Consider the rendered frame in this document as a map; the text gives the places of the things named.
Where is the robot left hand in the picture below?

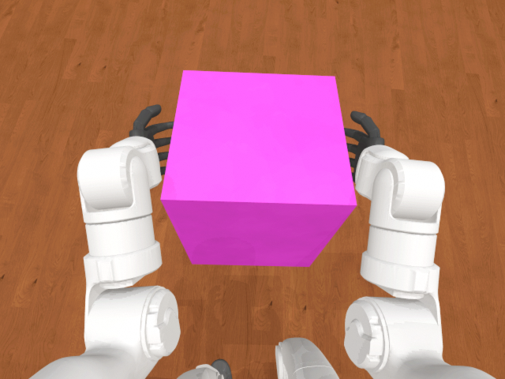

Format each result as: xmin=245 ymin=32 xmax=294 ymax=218
xmin=129 ymin=104 xmax=174 ymax=175

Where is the robot right forearm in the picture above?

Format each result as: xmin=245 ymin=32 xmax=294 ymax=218
xmin=355 ymin=145 xmax=445 ymax=353

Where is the right robot thigh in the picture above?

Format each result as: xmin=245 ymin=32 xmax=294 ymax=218
xmin=275 ymin=337 xmax=339 ymax=379

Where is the robot right hand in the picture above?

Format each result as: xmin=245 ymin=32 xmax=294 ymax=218
xmin=344 ymin=111 xmax=384 ymax=184

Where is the right robot upper arm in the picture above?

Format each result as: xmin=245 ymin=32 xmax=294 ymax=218
xmin=344 ymin=296 xmax=495 ymax=379

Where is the left robot upper arm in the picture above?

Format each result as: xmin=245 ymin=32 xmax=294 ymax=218
xmin=29 ymin=286 xmax=181 ymax=379

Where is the robot left shin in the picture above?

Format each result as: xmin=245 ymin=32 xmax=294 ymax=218
xmin=196 ymin=364 xmax=218 ymax=372

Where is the carton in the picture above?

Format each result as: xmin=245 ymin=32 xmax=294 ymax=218
xmin=160 ymin=70 xmax=357 ymax=267

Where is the robot left forearm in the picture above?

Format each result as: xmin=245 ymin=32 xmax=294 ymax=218
xmin=77 ymin=137 xmax=162 ymax=346

